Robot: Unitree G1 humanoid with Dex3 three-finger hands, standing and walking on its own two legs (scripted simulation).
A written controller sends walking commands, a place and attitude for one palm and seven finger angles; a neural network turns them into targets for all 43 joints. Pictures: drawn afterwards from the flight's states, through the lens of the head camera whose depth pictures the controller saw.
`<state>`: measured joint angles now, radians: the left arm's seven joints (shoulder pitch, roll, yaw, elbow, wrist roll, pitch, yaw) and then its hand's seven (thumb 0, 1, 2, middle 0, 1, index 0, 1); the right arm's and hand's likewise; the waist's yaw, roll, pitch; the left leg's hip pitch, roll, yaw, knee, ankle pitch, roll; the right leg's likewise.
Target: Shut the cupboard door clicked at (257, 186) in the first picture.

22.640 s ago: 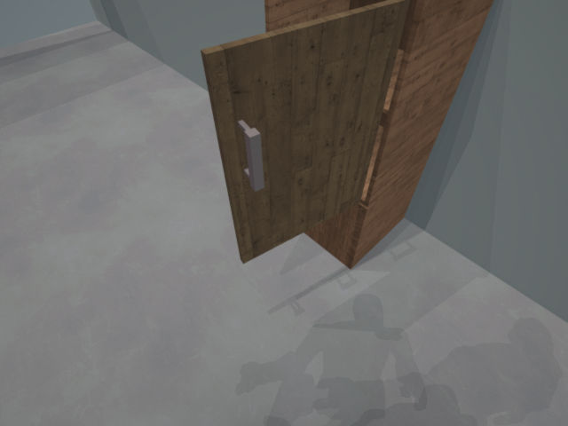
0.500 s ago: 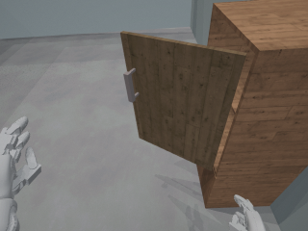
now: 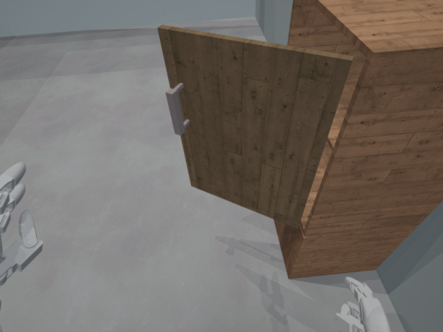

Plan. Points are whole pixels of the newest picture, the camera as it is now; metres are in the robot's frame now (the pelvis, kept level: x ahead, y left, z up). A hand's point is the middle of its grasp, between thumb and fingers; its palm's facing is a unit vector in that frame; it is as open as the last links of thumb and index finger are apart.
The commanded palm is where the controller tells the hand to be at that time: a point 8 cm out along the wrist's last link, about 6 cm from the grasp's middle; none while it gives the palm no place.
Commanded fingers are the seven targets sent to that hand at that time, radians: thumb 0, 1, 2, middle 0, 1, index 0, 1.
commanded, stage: step back with the hand held close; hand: left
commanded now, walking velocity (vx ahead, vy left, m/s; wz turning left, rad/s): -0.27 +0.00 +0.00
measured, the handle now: (179, 109) +0.65 +0.16 +0.05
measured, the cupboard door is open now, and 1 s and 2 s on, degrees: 58 58 58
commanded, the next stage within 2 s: stop stepping back and stand still in 1.10 s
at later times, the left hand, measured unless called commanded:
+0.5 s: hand out of the picture +0.11 +0.28 +0.16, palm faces +0.48 -0.75 -0.45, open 7.4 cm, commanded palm +0.05 +0.31 +0.18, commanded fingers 0.00 0.90 0.90 -0.20 -0.30 -0.20 -0.30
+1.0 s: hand out of the picture +0.05 +0.28 +0.17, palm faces +0.41 -0.81 -0.42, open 7.4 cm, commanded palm -0.01 +0.33 +0.18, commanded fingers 0.00 0.90 0.90 -0.20 -0.30 -0.20 -0.30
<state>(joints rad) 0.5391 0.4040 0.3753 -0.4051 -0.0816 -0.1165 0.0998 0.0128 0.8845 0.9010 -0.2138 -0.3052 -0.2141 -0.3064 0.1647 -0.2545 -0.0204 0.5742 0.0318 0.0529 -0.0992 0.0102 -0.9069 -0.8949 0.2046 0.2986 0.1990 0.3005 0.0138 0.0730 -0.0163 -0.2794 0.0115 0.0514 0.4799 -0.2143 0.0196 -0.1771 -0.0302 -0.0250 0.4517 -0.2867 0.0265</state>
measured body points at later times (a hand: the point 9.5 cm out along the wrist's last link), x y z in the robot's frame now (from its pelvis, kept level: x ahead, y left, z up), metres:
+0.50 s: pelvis -0.08 +0.01 -0.02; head -0.07 +0.02 +0.43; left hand +0.08 +0.32 +0.18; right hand +0.10 -0.22 -0.10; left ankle +0.02 +0.11 -0.74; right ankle -0.03 -0.13 -0.74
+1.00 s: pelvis -0.14 +0.02 -0.02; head -0.14 +0.04 +0.43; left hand +0.03 +0.32 +0.19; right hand +0.04 -0.21 -0.09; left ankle +0.02 +0.11 -0.74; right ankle -0.16 -0.12 -0.74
